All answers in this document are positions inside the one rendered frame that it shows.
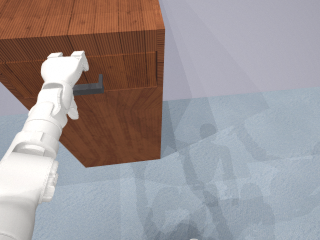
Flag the cabinet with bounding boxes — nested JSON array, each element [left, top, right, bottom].
[[0, 0, 165, 168]]

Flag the drawer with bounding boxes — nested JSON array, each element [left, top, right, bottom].
[[0, 51, 156, 97]]

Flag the handle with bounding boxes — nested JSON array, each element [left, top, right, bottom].
[[72, 74, 104, 96]]

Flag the robot left hand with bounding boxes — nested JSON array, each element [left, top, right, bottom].
[[41, 50, 89, 120]]

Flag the robot left forearm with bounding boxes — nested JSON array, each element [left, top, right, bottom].
[[0, 79, 73, 172]]

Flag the robot left upper arm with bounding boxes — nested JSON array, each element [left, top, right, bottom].
[[0, 152, 59, 240]]

